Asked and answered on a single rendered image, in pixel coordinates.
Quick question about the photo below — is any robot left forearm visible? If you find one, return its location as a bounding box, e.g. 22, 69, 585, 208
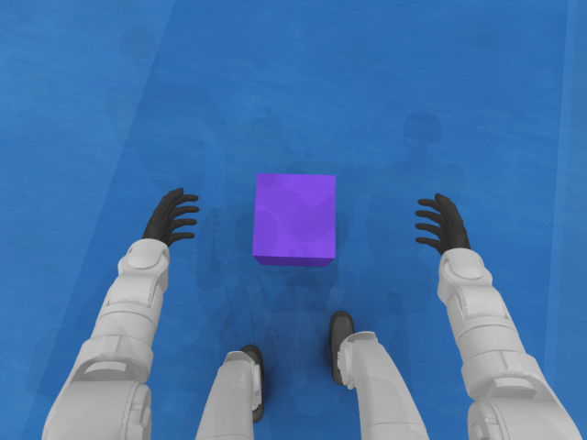
41, 238, 170, 440

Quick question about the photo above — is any robot right forearm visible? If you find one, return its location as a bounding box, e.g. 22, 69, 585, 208
437, 248, 582, 440

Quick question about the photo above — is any right robot shin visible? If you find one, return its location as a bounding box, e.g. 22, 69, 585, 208
338, 331, 386, 377

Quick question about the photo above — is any robot right hand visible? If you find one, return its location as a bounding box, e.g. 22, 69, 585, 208
415, 193, 471, 257

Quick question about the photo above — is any left robot upper arm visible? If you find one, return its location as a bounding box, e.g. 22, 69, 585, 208
47, 380, 152, 440

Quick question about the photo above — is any robot right thigh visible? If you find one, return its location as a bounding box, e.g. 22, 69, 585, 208
341, 340, 429, 440

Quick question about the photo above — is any right robot upper arm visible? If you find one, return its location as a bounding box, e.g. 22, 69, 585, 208
468, 397, 580, 440

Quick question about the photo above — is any carton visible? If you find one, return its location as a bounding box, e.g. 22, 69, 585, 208
252, 173, 336, 267

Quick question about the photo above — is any robot left hand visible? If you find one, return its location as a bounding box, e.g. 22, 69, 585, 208
141, 188, 199, 247

